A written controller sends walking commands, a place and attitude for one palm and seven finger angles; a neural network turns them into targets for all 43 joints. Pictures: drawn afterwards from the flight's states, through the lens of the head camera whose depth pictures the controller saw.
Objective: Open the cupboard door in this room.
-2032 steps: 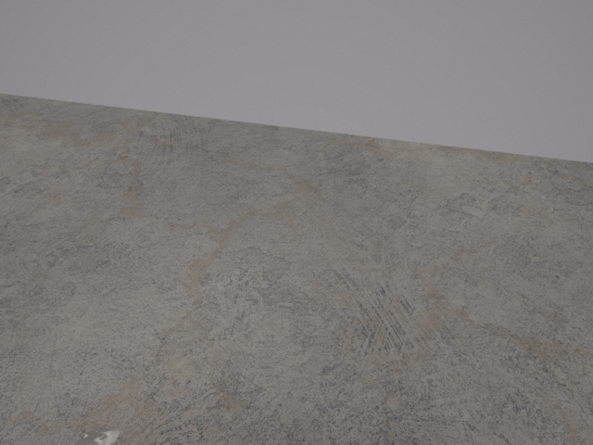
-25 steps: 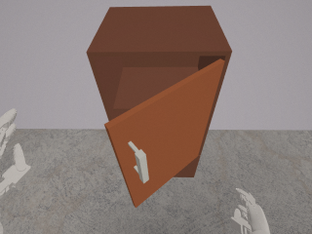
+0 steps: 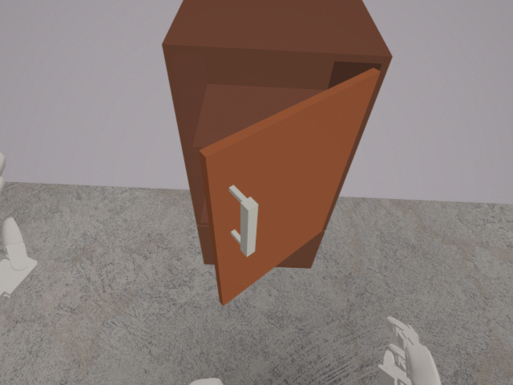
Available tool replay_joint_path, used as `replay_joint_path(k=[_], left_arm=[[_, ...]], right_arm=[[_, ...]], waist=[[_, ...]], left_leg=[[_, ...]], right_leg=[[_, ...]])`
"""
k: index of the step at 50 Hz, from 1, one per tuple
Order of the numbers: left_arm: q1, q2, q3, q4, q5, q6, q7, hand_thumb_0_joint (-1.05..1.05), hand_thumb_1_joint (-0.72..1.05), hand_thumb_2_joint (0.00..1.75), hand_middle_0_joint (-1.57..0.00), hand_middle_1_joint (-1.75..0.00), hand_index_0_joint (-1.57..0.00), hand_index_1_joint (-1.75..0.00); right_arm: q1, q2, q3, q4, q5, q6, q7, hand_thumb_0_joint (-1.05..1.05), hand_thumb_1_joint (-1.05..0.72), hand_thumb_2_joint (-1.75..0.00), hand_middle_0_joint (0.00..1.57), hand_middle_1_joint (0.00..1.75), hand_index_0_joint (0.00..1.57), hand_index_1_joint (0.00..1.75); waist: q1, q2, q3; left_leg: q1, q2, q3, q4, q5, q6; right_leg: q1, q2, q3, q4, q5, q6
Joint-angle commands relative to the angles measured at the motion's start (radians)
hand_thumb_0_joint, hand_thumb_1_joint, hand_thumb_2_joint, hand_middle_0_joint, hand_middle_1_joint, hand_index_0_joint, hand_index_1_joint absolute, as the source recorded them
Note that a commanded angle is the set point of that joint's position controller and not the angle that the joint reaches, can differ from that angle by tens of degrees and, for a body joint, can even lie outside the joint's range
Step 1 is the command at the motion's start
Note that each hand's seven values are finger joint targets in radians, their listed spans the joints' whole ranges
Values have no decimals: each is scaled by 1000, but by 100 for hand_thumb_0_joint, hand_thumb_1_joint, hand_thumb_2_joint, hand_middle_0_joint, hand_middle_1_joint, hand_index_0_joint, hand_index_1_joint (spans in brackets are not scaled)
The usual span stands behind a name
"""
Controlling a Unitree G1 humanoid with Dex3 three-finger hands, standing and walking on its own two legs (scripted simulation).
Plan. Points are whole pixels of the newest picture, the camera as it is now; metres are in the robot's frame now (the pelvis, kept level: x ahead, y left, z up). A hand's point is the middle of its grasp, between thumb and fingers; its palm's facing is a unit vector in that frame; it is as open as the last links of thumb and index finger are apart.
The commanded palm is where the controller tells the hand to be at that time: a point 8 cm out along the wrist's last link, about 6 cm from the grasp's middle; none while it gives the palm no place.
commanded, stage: step back with the hand held close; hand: left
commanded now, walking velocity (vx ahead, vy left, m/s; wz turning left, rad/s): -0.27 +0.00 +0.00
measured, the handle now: (241, 222) +0.39 +0.06 -0.01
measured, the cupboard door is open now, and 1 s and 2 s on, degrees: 41 41 41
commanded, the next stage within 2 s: stop stepping back and stand still in 0.52 s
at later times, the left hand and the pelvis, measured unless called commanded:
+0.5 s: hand (19, 344) +0.13 +0.23 +0.17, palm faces +0.28 -0.81 -0.52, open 7.4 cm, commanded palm +0.05 +0.29 +0.19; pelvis -0.09 -0.01 +0.00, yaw -1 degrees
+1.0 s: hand out of the picture -0.02 +0.27 +0.19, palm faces +0.42 -0.79 -0.44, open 7.4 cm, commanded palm -0.06 +0.30 +0.19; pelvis -0.21 +0.00 +0.01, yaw -1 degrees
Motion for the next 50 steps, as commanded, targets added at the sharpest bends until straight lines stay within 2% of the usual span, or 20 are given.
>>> replay_joint_path(k=[1, 4, 5, 7, 12, 14, 18, 22, 26, 29, 31, 33, 34, 36, 40, 42, 43, 45, 47, 50], left_arm=[[-53, 205, 129, -222, -5, -69, 43, 0, 90, 90, -20, -30, -20, -30], [-57, 211, 167, -271, 17, -74, 41, 0, 90, 90, -20, -30, -20, -30], [-58, 212, 170, -263, 23, -74, 37, 0, 90, 90, -20, -30, -20, -30], [-38, 204, 173, -232, 27, -74, 31, 0, 90, 90, -20, -30, -20, -30], [4, 164, 101, -234, -17, -72, 10, 0, 90, 90, -20, -30, -20, -30], [-40, 186, 97, -247, -21, -83, 0, 0, 90, 90, -20, -30, -20, -30], [-48, 243, 132, -259, -32, -82, -10, 0, 90, 90, -20, -30, -20, -30], [78, 286, 201, -244, -63, -64, -23, 0, 90, 90, -20, -30, -20, -30], [61, 288, 202, -168, -47, -61, -16, 0, 90, 90, -20, -30, -20, -30], [-52, 250, 130, -167, -31, -54, -17, 0, 90, 90, -20, -30, -20, -30], [-87, 266, 121, -176, -35, -69, -15, 0, 90, 90, -20, -30, -20, -30], [-4, 223, 103, -168, -37, -65, -17, 0, 90, 90, -20, -30, -20, -30], [-29, 206, 96, -221, -35, -65, -9, 0, 90, 90, -20, -30, -20, -30], [3, 202, 93, -256, -24, -44, 7, 0, 90, 90, -20, -30, -20, -30], [41, 208, 100, -295, -20, -8, 27, 0, 90, 90, -20, -30, -20, -30], [69, 225, 112, -270, -25, 7, 28, 0, 90, 90, -20, -30, -20, -30], [85, 268, 143, -262, -24, 8, 25, 0, 90, 90, -20, -30, -20, -30], [-10, 290, 164, -296, -45, 1, 18, 0, 90, 90, -20, -30, -20, -30], [-99, 227, 126, -166, -43, 8, 9, 0, 90, 90, -20, -30, -20, -30], [-136, 189, 72, -70, -18, 14, 13, 0, 90, 90, -20, -30, -20, -30]], right_arm=[[-79, -131, -48, -141, -2, -53, -25, 0, -90, -90, 20, 30, 20, 30], [-106, -143, -54, -162, -8, -67, -32, 0, -90, -90, 20, 30, 20, 30], [-104, -128, -61, -163, -14, -71, -29, 0, -90, -90, 20, 30, 20, 30], [-105, -119, -69, -152, -14, -85, -14, 0, -90, -90, 20, 30, 20, 30], [-93, -119, -52, -81, -31, -107, 13, 0, -90, -90, 20, 30, 20, 30], [-97, -121, -47, -57, -31, -102, 14, 0, -90, -90, 20, 30, 20, 30], [-122, -103, -57, -81, -4, -74, 8, 0, -90, -90, 20, 30, 20, 30], [-164, -99, -51, -148, 17, -49, 14, 0, -90, -90, 20, 30, 20, 30], [-179, -77, -43, -129, 2, -30, 1, 0, -90, -90, 20, 30, 20, 30], [-157, -93, -15, -114, -12, -22, -24, 0, -90, -90, 20, 30, 20, 30], [-130, -139, -43, -110, 0, -42, -27, 0, -90, -90, 20, 30, 20, 30], [-129, -138, -57, -132, -21, -80, -15, 0, -90, -90, 20, 30, 20, 30], [-106, -116, -54, -123, -22, -93, -9, 0, -90, -90, 20, 30, 20, 30], [-91, -119, -56, -114, -11, -105, 0, 0, -90, -90, 20, 30, 20, 30], [-94, -100, -34, -110, -24, -115, -4, 0, -90, -90, 20, 30, 20, 30], [-92, -95, -35, -101, -30, -104, -7, 0, -90, -90, 20, 30, 20, 30], [-86, -96, -37, -95, -36, -91, -7, 0, -90, -90, 20, 30, 20, 30], [-91, -93, -39, -68, -45, -65, -10, 0, -90, -90, 20, 30, 20, 30], [-58, -91, -47, -46, -20, -70, -10, 0, -90, -90, 20, 30, 20, 30], [-74, -92, -28, -49, -8, -83, -28, 0, -90, -90, 20, 30, 20, 30]], waist=[[-21, 29, -90], [-3, 269, -130], [-2, 261, -137], [-2, 169, -115], [-7, 211, -146], [-4, 139, -218], [-4, 14, -439], [-2, -45, -314], [2, -134, -76], [-30, 27, -13], [4, 184, -144], [14, 290, -244], [7, 229, -239], [1, 122, -232], [-3, 292, -184], [-8, 235, -169], [-17, 136, -169], [-20, -110, -140], [-40, -206, -109], [-38, -79, 0]], left_leg=[[6, 59, -121, -166, -265, 5], [-316, 245, -361, -515, -474, 83], [-317, 279, -389, -530, -434, 105], [-288, 271, -333, -436, -299, 130], [87, 205, -277, -367, 103, 70], [243, 168, -201, -232, 465, 40], [496, 108, -42, -120, 721, 13], [326, 53, -17, -92, 356, 1], [82, -32, -55, 235, -81, -55], [108, 10, -66, -200, 208, -48], [228, 194, -227, -354, 620, 14], [131, 290, -381, -492, 140, 72], [107, 302, -417, -506, -31, 97], [126, 248, -347, -533, -225, 79], [47, 141, -216, -631, -364, -54], [43, 70, -118, -532, -285, -102], [107, 3, -21, -318, -165, -98], [215, -23, -34, 218, 21, -79], [60, 9, -69, 359, -45, -71], [86, 57, -17, 93, -116, -20]], right_leg=[[-31, -63, 118, -136, -401, -39], [333, 92, 41, 306, -161, 12], [333, 100, 61, 407, -175, 9], [291, 95, 93, 401, -241, -3], [129, 95, 63, -7, -283, -35], [129, 55, 111, -136, 42, -37], [121, 24, 104, -37, 432, 20], [62, -43, 149, -139, 294, 18], [-94, -221, 286, -268, 186, -159], [34, -75, 154, -103, 358, -67], [97, 89, 84, 73, -98, -8], [168, 123, 131, 329, -415, -19], [158, 102, 155, 365, -388, -24], [147, 99, 110, 305, -361, -29], [284, 155, -19, 94, -392, -42], [351, 147, -48, -146, -366, -60], [252, 52, 24, -265, -353, -97], [-140, -251, 324, -417, -480, -221], [-130, -249, 308, -364, -624, -208], [-106, -206, 236, -262, -575, -172]])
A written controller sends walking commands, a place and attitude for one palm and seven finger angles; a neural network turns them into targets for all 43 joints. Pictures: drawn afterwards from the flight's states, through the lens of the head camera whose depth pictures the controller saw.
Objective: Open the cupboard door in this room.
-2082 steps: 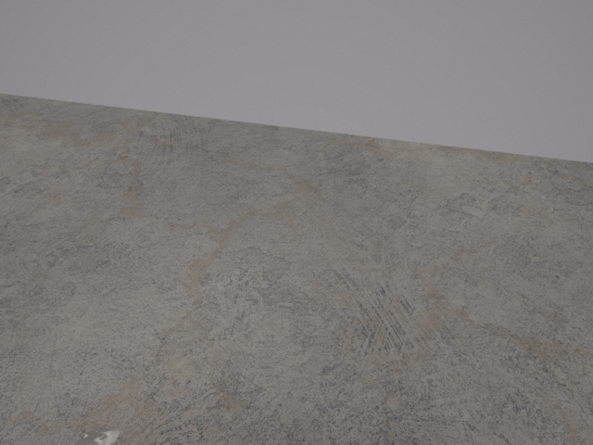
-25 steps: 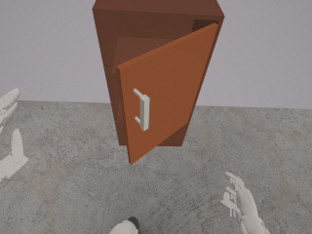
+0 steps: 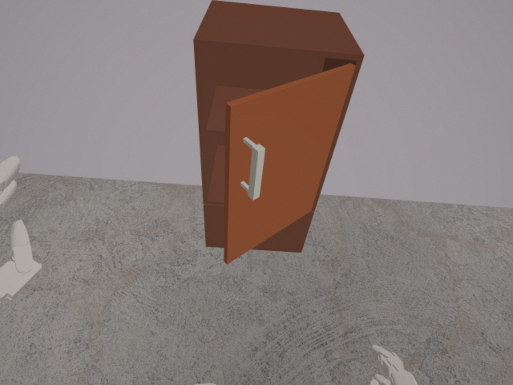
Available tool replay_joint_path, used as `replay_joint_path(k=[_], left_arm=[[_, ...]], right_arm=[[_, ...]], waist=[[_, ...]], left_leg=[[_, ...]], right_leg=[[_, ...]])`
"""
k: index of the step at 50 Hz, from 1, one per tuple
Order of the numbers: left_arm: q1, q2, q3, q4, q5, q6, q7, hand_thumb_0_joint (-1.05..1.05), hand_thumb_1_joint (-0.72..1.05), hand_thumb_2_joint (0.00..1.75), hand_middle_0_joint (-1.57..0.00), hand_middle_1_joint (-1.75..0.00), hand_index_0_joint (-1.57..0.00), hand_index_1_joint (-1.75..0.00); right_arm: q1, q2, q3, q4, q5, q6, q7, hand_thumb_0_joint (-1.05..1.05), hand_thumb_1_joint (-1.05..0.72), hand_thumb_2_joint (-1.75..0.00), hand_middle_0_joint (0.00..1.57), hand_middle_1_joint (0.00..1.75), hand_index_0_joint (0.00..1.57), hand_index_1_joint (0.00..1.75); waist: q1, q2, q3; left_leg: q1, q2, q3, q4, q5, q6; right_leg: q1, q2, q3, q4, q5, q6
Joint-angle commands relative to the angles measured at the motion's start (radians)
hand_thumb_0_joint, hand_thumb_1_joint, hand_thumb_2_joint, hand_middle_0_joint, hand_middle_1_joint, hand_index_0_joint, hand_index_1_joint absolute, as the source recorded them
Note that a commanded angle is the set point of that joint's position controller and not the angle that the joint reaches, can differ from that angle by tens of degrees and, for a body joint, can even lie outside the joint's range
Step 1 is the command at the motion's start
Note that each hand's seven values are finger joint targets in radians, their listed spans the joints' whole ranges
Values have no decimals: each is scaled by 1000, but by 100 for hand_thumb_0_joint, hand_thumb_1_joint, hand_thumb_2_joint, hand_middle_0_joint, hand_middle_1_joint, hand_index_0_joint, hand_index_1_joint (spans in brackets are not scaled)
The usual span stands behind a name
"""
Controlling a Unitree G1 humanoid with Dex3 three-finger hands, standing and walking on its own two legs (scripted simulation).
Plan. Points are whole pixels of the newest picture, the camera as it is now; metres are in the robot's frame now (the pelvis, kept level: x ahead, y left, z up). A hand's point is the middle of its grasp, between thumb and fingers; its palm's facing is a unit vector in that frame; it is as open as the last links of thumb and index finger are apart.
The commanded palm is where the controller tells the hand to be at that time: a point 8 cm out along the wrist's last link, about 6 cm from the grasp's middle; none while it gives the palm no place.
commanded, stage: stop stepping back and stand still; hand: left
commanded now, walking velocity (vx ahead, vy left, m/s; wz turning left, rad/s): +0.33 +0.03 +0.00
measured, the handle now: (250, 169) +0.60 +0.07 -0.02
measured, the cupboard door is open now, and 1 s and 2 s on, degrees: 41 41 41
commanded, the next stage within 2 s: let the arm hang, fingers relaxed in 0.50 s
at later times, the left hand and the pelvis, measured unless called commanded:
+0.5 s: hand (27, 292) +0.16 +0.26 +0.17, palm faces +0.49 -0.76 -0.43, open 7.4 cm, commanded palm +0.10 +0.29 +0.18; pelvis -0.03 -0.01 +0.00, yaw +1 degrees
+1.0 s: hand out of the picture -0.07 +0.19 -0.17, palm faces +0.11 -0.98 -0.18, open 7.0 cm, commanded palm none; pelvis -0.05 +0.01 +0.00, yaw +5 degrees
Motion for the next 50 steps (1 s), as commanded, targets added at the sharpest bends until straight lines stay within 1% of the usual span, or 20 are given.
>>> replay_joint_path(k=[1, 2, 4, 6, 8, 13, 14, 15, 16, 18, 22, 25, 29, 30, 33, 36, 37, 40, 43, 50], left_arm=[[-216, 116, 63, -34, 23, -46, 37, 0, 90, 90, -20, -30, -20, -30], [-237, 116, 62, -40, 27, -58, 40, 0, 90, 90, -20, -30, -20, -30], [-274, 127, 74, -123, 31, -91, 44, 0, 90, 90, -20, -30, -20, -30], [-238, 188, 127, -143, 39, -111, 33, 0, 90, 90, -20, -30, -20, -30], [-158, 189, 138, -185, 41, -118, 28, 0, 90, 90, -20, -30, -20, -30], [-17, 143, 132, -119, 39, -96, 43, 0, 90, 90, -20, -30, -20, -30], [-15, 136, 127, -81, 41, -93, 42, 0, 90, 90, -20, -30, -20, -30], [-22, 153, 138, -52, 44, -88, 40, 0, 90, 90, -20, -30, -20, -30], [-74, 173, 144, -70, 28, -85, 34, 0, 90, 90, -20, -30, -20, -30], [-234, 198, 161, -99, 29, -120, 35, 0, 90, 90, -20, -30, -20, -30], [-128, 121, 109, -11, 31, -119, 23, 0, 90, 90, -20, -30, -20, -30], [-122, 119, 104, -75, 28, -124, 33, 0, 90, 90, -20, -30, -20, -30], [-90, 147, 136, -105, 22, -131, 32, 0, 90, 90, -20, -30, -20, -30], [-161, -56, -286, 666, 110, 69, -123, 0, 90, 90, -20, -30, -20, -30], [-187, -124, -302, 801, 77, 151, -137, 0, 90, 90, -20, -30, -20, -30], [-272, -51, -317, 994, 83, 135, -143, 0, 90, 90, -20, -30, -20, -30], [-329, -39, -326, 1062, 80, 136, -143, 0, 90, 90, -20, -30, -20, -30], [-406, -66, -364, 1236, 69, 153, -132, 0, 90, 90, -20, -30, -20, -30], [-342, -81, -376, 1394, 63, 152, -128, 0, 90, 90, -20, -30, -20, -30], [-274, -130, -371, 1596, 59, 140, -125, 0, 90, 90, -20, -30, -20, -30]], right_arm=[[-108, -148, -47, -150, 19, -68, -45, 0, -90, -90, 20, 30, 20, 30], [-96, -155, -43, -150, 20, -81, -51, 0, -90, -90, 20, 30, 20, 30], [-79, -183, -52, -187, 24, -106, -50, 0, -90, -90, 20, 30, 20, 30], [-93, -143, -48, -168, 7, -119, -35, 0, -90, -90, 20, 30, 20, 30], [-101, -146, -56, -164, 14, -134, -16, 0, -90, -90, 20, 30, 20, 30], [-94, -165, -64, -183, 9, -108, -14, 0, -90, -90, 20, 30, 20, 30], [-98, -157, -65, -182, 8, -95, -17, 0, -90, -90, 20, 30, 20, 30], [-90, -149, -72, -182, 7, -80, -16, 0, -90, -90, 20, 30, 20, 30], [-85, -149, -78, -189, 15, -75, -16, 0, -90, -90, 20, 30, 20, 30], [-78, -146, -69, -150, 9, -103, -6, 0, -90, -90, 20, 30, 20, 30], [-89, -135, -61, -143, 18, -105, -21, 0, -90, -90, 20, 30, 20, 30], [-87, -144, -64, -147, 12, -122, -28, 0, -90, -90, 20, 30, 20, 30], [-98, -165, -76, -173, 20, -117, -25, 0, -90, -90, 20, 30, 20, 30], [-116, -367, -129, 62, 16, -93, 74, 0, -90, -90, 20, 30, 20, 30], [-97, -240, -84, 13, 7, 22, 68, 0, -90, -90, 20, 30, 20, 30], [-84, -219, -67, 63, 9, 51, 68, 0, -90, -90, 20, 30, 20, 30], [-74, -217, -71, 91, 7, 70, 70, 0, -90, -90, 20, 30, 20, 30], [-52, -165, -49, 166, -4, 108, 77, 0, -90, -90, 20, 30, 20, 30], [-77, -179, -43, 212, -1, 106, 69, 0, -90, -90, 20, 30, 20, 30], [25, -126, -57, 333, 6, 108, 50, 0, -90, -90, 20, 30, 20, 30]], waist=[[-60, 10, 114], [-62, 94, 114], [-58, 351, 94], [-68, 270, 74], [-38, 187, 55], [-27, 275, 28], [-21, 193, 38], [-20, -5, 52], [-27, -197, 57], [-56, -101, 6], [-39, -76, 50], [-33, -13, 23], [-24, 123, 2], [-77, 210, 64], [-15, 70, -5], [-27, -245, -38], [-47, -253, 3], [-70, 14, 80], [-28, 175, 85], [-37, 68, 52]], left_leg=[[246, 62, 29, -205, -112, 46], [272, 52, 21, -335, -147, 58], [345, 289, -416, -556, -247, 161], [209, 351, -577, -701, -467, 211], [168, 312, -425, -664, -357, 211], [-50, 187, -117, -583, -401, 105], [-99, 148, -74, -447, -364, 84], [-147, 64, -1, -164, -274, 54], [-157, 7, 26, 149, -160, 30], [-90, 49, -27, 314, -120, 14], [117, 62, 49, -38, -40, 29], [261, 38, 55, -329, 18, 44], [279, 131, -61, -418, 200, 62], [151, 144, -104, -292, 435, 79], [37, 211, -206, -385, 346, 126], [143, 72, -83, -263, 151, 52], [201, 39, -48, -229, 92, 40], [275, 55, -48, -299, 112, 31], [166, 104, -130, -467, 25, 44], [238, 85, -92, -468, -13, 42]], right_leg=[[-311, -253, 189, -172, -383, -84], [-281, -193, 139, -64, -335, -61], [-380, -27, -10, 292, -212, 32], [-354, -42, 46, 577, -226, 37], [-280, -77, 47, 518, -154, 37], [132, -8, -120, 125, -151, 25], [182, -28, -66, 2, -169, 9], [145, -150, 173, -153, -254, -59], [7, -387, 529, -330, -367, -153], [-108, -423, 513, -330, -342, -171], [-169, -294, 196, -236, -124, -84], [-109, -244, 159, -168, -54, -32], [-56, -120, 85, -52, 100, 44], [-148, -150, 1, 156, 274, 38], [-50, -93, 21, 169, -25, 45], [-62, -201, 117, -65, 97, 4], [-149, -246, 139, -125, 47, -26], [-243, -208, 106, -129, -102, -17], [-80, -136, 71, -93, -45, 23], [-58, -154, 57, -168, -49, 9]])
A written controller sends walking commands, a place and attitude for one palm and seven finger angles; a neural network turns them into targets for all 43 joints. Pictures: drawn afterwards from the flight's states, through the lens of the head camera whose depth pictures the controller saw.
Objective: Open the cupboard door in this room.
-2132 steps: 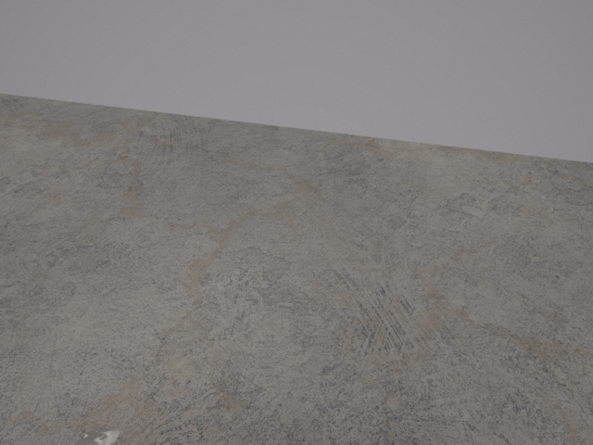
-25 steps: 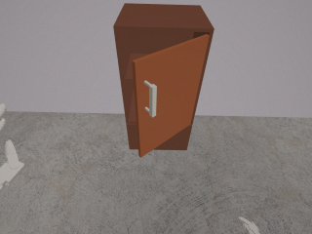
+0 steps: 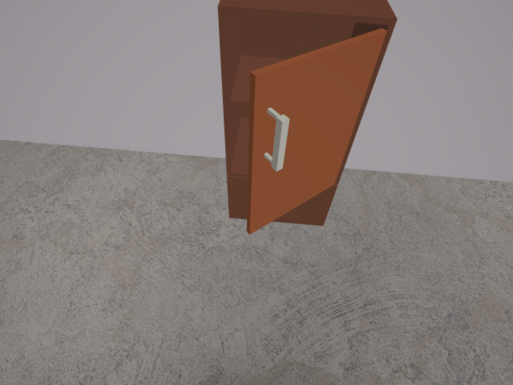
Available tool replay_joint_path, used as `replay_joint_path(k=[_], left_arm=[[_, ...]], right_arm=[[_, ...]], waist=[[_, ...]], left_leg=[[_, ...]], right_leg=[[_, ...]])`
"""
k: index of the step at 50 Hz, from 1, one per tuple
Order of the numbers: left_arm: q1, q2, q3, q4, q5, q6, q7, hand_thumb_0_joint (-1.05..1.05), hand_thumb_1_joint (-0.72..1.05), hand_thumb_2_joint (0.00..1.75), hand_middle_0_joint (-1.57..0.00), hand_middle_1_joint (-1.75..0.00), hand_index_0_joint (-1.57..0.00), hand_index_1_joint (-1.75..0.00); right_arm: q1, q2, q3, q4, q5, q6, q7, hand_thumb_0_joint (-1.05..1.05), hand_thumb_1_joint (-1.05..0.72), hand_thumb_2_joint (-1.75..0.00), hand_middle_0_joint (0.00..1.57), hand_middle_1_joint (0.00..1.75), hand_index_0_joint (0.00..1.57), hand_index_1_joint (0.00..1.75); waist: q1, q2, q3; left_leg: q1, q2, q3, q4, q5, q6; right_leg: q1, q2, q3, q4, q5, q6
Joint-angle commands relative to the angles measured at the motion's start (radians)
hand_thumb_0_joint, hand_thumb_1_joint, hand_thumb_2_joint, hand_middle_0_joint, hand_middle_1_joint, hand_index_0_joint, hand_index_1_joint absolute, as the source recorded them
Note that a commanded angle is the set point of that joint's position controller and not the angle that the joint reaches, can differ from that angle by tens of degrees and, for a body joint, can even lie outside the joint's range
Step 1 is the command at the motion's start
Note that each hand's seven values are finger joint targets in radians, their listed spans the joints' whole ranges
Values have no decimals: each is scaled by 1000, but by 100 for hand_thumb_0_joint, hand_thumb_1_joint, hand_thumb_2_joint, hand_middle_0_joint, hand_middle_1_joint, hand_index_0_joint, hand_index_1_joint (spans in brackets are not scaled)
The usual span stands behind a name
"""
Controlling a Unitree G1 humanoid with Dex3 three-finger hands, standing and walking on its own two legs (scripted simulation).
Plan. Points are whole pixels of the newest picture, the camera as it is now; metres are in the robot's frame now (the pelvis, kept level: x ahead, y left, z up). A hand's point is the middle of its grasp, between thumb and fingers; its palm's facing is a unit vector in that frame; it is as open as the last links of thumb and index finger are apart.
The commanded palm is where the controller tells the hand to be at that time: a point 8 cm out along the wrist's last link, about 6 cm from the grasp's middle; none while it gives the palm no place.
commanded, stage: let the arm hang, fingers relaxed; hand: left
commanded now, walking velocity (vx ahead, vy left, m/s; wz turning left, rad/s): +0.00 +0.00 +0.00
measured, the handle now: (274, 140) +0.65 +0.00 -0.02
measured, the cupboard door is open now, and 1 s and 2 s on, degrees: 41 41 41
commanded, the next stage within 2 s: look to check the result in 0.70 s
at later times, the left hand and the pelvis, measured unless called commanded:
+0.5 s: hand out of the picture +0.05 +0.22 -0.16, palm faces +0.01 -0.96 -0.27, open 7.3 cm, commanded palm none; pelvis +0.00 +0.00 +0.00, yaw -1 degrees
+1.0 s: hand out of the picture +0.10 +0.22 -0.15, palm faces -0.02 -0.95 -0.31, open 7.3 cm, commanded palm none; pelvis +0.03 -0.01 +0.01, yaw -1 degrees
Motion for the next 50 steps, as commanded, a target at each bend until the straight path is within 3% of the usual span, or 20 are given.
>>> replay_joint_path(k=[1, 4, 16, 27, 38, 40, 50], left_arm=[[-10, 138, 25, -7, 0, -46, 11, 0, 90, 90, -20, -30, -20, -30], [0, 141, 27, 31, 0, -43, 13, 0, 90, 90, -20, -30, -20, -30], [-19, 175, 40, 63, 4, -39, 16, 0, 90, 90, -20, -30, -20, -30], [-129, 228, 48, 29, 6, -54, 12, 0, 90, 90, -20, -30, -20, -30], [-200, 267, 45, 22, 0, -68, 11, 0, 90, 90, -20, -30, -20, -30], [-213, 272, 42, 24, -1, -69, 11, 0, 90, 90, -20, -30, -20, -30], [-226, 294, 38, 36, -4, -70, 12, 0, 90, 90, -20, -30, -20, -30]], right_arm=[[22, -118, -32, -11, 5, -23, -16, 0, -90, -90, 20, 30, 20, 30], [46, -121, -36, 17, 6, -23, -19, 0, -90, -90, 20, 30, 20, 30], [45, -143, -50, 54, 1, -24, -17, 0, -90, -90, 20, 30, 20, 30], [-33, -186, -55, 46, 0, -37, -8, 0, -90, -90, 20, 30, 20, 30], [-108, -245, -47, 46, 6, -49, -8, 0, -90, -90, 20, 30, 20, 30], [-116, -252, -45, 49, 5, -50, -8, 0, -90, -90, 20, 30, 20, 30], [-147, -280, -38, 55, 7, -46, -9, 0, -90, -90, 20, 30, 20, 30]], waist=[[-18, 38, -44], [-17, 58, -26], [-9, 23, 27], [-11, 22, 21], [-10, 1, -53], [-13, 21, -60], [-17, 6, -86]], left_leg=[[40, 69, -77, -131, -154, 21], [32, 79, -94, -159, -180, 27], [-2, 77, -108, -189, -251, 32], [33, 73, -93, -184, -161, 24], [122, 95, -83, -167, 59, 19], [131, 98, -81, -171, 85, 16], [176, 106, -74, -174, 116, 10]], right_leg=[[-19, -81, 108, -160, -162, -44], [-21, -74, 95, -147, -163, -46], [-44, -75, 104, -140, -238, -51], [-22, -92, 130, -163, -189, -53], [65, -103, 121, -176, -7, -47], [79, -106, 125, -176, 31, -46], [112, -109, 122, -199, 86, -42]])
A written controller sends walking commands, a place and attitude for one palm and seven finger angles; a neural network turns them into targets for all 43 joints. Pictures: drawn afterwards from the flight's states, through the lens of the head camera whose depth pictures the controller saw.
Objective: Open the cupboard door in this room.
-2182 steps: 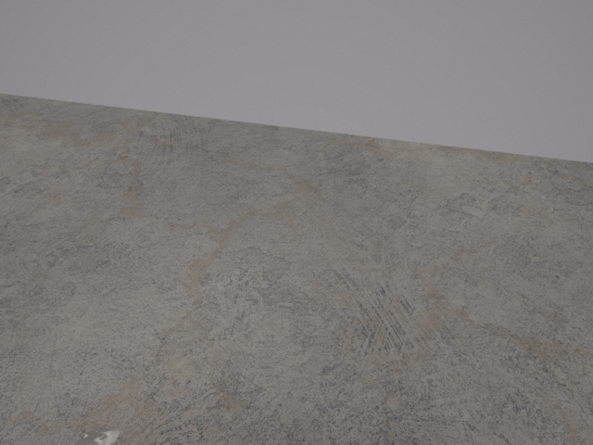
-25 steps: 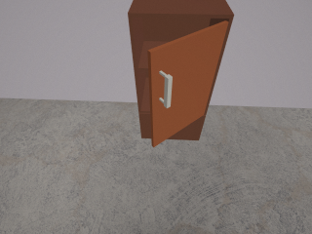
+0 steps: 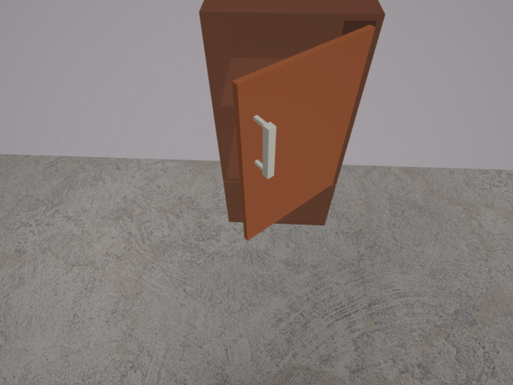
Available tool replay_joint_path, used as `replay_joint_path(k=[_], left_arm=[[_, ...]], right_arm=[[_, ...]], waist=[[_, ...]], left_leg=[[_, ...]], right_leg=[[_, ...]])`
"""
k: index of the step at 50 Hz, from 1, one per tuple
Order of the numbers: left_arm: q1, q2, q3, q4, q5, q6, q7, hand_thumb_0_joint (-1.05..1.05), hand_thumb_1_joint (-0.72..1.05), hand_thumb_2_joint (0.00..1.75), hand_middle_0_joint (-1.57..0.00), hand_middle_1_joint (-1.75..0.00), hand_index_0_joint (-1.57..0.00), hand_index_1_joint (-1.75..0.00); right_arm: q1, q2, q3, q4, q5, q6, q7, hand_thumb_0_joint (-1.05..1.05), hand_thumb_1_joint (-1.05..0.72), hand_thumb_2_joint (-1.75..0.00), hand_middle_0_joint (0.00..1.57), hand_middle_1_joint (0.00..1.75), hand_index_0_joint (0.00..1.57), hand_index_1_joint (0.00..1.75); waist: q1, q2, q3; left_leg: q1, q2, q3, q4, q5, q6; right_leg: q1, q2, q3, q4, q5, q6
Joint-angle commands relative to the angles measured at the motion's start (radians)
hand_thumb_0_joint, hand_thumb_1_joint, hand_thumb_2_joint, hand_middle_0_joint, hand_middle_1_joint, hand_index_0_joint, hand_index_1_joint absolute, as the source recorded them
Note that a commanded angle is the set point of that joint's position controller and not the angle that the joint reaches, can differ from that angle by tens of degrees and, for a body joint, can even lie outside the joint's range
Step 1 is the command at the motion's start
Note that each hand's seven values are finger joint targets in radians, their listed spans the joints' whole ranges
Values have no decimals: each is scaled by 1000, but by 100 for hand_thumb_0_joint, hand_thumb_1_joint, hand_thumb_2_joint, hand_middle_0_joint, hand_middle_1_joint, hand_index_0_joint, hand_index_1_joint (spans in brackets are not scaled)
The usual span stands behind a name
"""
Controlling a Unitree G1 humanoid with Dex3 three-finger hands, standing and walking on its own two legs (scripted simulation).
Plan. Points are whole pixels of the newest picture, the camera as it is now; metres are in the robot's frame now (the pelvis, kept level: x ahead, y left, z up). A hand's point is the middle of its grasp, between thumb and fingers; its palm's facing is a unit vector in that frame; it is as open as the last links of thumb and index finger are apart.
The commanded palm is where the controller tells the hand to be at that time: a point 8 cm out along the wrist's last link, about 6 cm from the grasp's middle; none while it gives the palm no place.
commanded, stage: look to check the result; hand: left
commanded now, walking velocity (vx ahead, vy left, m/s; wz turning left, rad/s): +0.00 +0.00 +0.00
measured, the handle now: (263, 147) +0.62 +0.02 -0.03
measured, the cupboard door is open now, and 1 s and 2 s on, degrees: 41 41 41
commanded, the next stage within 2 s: walk to a spot facing it in 0.28 s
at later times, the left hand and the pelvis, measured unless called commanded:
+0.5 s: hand out of the picture +0.09 +0.22 -0.16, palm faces -0.01 -0.95 -0.30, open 7.3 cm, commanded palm none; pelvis +0.02 -0.01 +0.00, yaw -1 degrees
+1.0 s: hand out of the picture +0.10 +0.17 -0.18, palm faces -0.19 -0.94 -0.27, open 7.3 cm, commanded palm none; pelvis +0.00 -0.02 -0.02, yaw -15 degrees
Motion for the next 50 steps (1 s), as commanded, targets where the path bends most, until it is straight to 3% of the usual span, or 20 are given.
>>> replay_joint_path(k=[1, 20, 21, 24, 29, 33, 35, 36, 37, 38, 39, 40, 41, 42, 43, 44, 45, 47, 49, 50], left_arm=[[-18, 192, 27, -52, 0, -22, 16, 0, 90, 90, -20, -30, -20, -30], [6, 180, 26, -51, -1, -26, 22, 0, 90, 90, -20, -30, -20, -30], [5, 180, 27, -53, 0, -25, 22, 0, 90, 90, -20, -30, -20, -30], [44, 99, 21, -56, -1, 3, 27, 0, 90, 90, -20, -30, -20, -30], [69, 121, 55, -117, 6, 34, 20, 0, 90, 90, -20, -30, -20, -30], [67, 97, 67, -175, 10, 50, 7, 0, 90, 90, -20, -30, -20, -30], [64, 75, 69, -204, 11, 55, -2, 0, 90, 90, -20, -30, -20, -30], [65, 59, 70, -216, 11, 58, -6, 0, 90, 90, -20, -30, -20, -30], [63, 47, 71, -226, 11, 63, -10, 0, 90, 90, -20, -30, -20, -30], [62, 37, 73, -239, 10, 68, -11, 0, 90, 90, -20, -30, -20, -30], [69, 27, 76, -245, 10, 65, -15, 0, 90, 90, -20, -30, -20, -30], [109, 21, 77, -239, 9, 61, -19, 0, 90, 90, -20, -30, -20, -30], [170, 27, 84, -223, 11, 56, -20, 0, 90, 90, -20, -30, -20, -30], [228, 92, 99, -212, 20, 45, -13, 0, 90, 90, -20, -30, -20, -30], [231, 192, 116, -214, 26, 38, 3, 0, 90, 90, -20, -30, -20, -30], [231, 205, 114, -228, 11, 43, 6, 0, 90, 90, -20, -30, -20, -30], [161, 156, 112, -243, 15, 45, 14, 0, 90, 90, -20, -30, -20, -30], [113, 105, 100, -266, 12, 35, 23, 0, 90, 90, -20, -30, -20, -30], [130, 101, 101, -265, 14, 29, 27, 0, 90, 90, -20, -30, -20, -30], [144, 106, 103, -260, 15, 29, 27, 0, 90, 90, -20, -30, -20, -30]], right_arm=[[-18, -164, -23, -44, 1, -13, -14, 0, -90, -90, 20, 30, 20, 30], [-14, -146, -21, -44, 3, -12, -19, 0, -90, -90, 20, 30, 20, 30], [-11, -147, -22, -43, 2, -12, -20, 0, -90, -90, 20, 30, 20, 30], [52, -50, -11, -34, 0, 7, -29, 0, -90, -90, 20, 30, 20, 30], [82, -67, -45, -96, 0, 24, -43, 0, -90, -90, 20, 30, 20, 30], [89, -79, -63, -144, -3, 27, -47, 0, -90, -90, 20, 30, 20, 30], [105, -100, -73, -160, -7, 22, -50, 0, -90, -90, 20, 30, 20, 30], [110, -113, -79, -167, -9, 20, -52, 0, -90, -90, 20, 30, 20, 30], [110, -117, -82, -174, -12, 15, -51, 0, -90, -90, 20, 30, 20, 30], [104, -119, -81, -187, -13, 13, -51, 0, -90, -90, 20, 30, 20, 30], [84, -110, -82, -196, -17, 10, -52, 0, -90, -90, 20, 30, 20, 30], [58, -110, -81, -206, -17, 10, -51, 0, -90, -90, 20, 30, 20, 30], [35, -109, -82, -214, -13, 13, -51, 0, -90, -90, 20, 30, 20, 30], [14, -74, -82, -237, 0, 22, -49, 0, -90, -90, 20, 30, 20, 30], [1, -4, -75, -275, 11, 25, -38, 0, -90, -90, 20, 30, 20, 30], [16, -39, -77, -269, 11, 36, -34, 0, -90, -90, 20, 30, 20, 30], [-15, -29, -83, -259, 8, 40, -36, 0, -90, -90, 20, 30, 20, 30], [6, -18, -77, -256, 5, 36, -34, 0, -90, -90, 20, 30, 20, 30], [19, 6, -69, -255, 8, 32, -35, 0, -90, -90, 20, 30, 20, 30], [5, 13, -65, -260, 10, 32, -37, 0, -90, -90, 20, 30, 20, 30]], waist=[[0, -17, -113], [2, -36, -105], [0, -30, -104], [-6, -28, -93], [-6, -65, -81], [-6, 3, -49], [-6, 84, -60], [-5, 150, -62], [-2, 202, -68], [1, 210, -71], [16, 181, -73], [42, 147, -85], [71, 84, -94], [97, -142, -85], [93, -398, -57], [98, -266, -60], [58, -219, -29], [25, -177, -60], [24, -126, -146], [31, -119, -147]], left_leg=[[59, 100, -83, -39, 100, 26], [84, 102, -64, -33, 149, 22], [89, 104, -57, -33, 144, 20], [79, 112, -9, 25, 147, 5], [27, 116, 50, 118, 61, 7], [12, 166, 19, 96, -27, 35], [16, 245, -48, 36, -39, 79], [-4, 305, -99, -7, -31, 120], [-10, 363, -125, -40, 16, 162], [-14, 393, -131, -42, 37, 188], [-30, 392, -98, -2, 120, 183], [-68, 365, -36, 66, 165, 152], [-114, 306, 26, 167, 127, 105], [-220, 168, 109, 376, -93, 24], [-385, 14, 153, 620, -468, -32], [-374, 38, 21, 763, -486, -21], [-413, 42, -25, 830, -406, -17], [-410, 58, -36, 828, -318, -31], [-362, 46, -18, 741, -311, -38], [-343, 40, -10, 683, -324, -41]], right_leg=[[12, -121, 114, -89, 83, -32], [38, -122, 106, -96, 206, -27], [32, -119, 117, -97, 208, -28], [1, -117, 132, -45, 275, -24], [-53, -107, 193, 44, 306, -46], [-170, -52, 203, 123, 160, -38], [-221, -3, 160, 249, 70, -22], [-233, 24, 127, 361, -59, -14], [-254, 31, 88, 480, -261, -4], [-264, 11, 91, 542, -343, -5], [-235, -9, 96, 508, -345, -10], [-153, -13, 84, 414, -284, -10], [-61, -2, 68, 273, -149, -10], [-1, -98, 258, 40, 65, -43], [7, -329, 576, -94, 240, -141], [-65, -346, 598, -104, 73, -227], [-88, -270, 581, -84, 47, -218], [-60, -224, 490, -34, 186, -202], [16, -195, 452, 12, 325, -195], [24, -194, 456, 20, 369, -200]])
